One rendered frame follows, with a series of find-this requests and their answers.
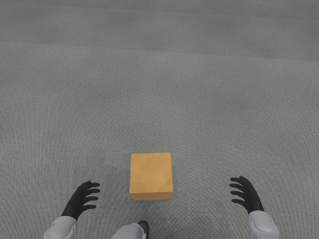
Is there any robot left forearm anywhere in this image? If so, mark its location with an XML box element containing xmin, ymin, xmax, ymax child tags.
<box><xmin>43</xmin><ymin>216</ymin><xmax>77</xmax><ymax>239</ymax></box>

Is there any robot left foot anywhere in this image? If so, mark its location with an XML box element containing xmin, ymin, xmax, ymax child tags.
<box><xmin>138</xmin><ymin>220</ymin><xmax>150</xmax><ymax>239</ymax></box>

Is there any left robot hand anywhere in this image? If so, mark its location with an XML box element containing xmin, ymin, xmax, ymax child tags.
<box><xmin>61</xmin><ymin>180</ymin><xmax>101</xmax><ymax>221</ymax></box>

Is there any right robot hand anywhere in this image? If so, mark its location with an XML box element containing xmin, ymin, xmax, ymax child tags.
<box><xmin>229</xmin><ymin>175</ymin><xmax>264</xmax><ymax>214</ymax></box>

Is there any carton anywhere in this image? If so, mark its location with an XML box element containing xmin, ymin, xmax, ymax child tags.
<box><xmin>130</xmin><ymin>152</ymin><xmax>173</xmax><ymax>201</ymax></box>

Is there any robot right forearm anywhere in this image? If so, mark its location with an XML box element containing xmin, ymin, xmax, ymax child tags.
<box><xmin>247</xmin><ymin>210</ymin><xmax>280</xmax><ymax>239</ymax></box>

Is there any left robot thigh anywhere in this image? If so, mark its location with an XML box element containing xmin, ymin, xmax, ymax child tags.
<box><xmin>111</xmin><ymin>225</ymin><xmax>147</xmax><ymax>239</ymax></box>

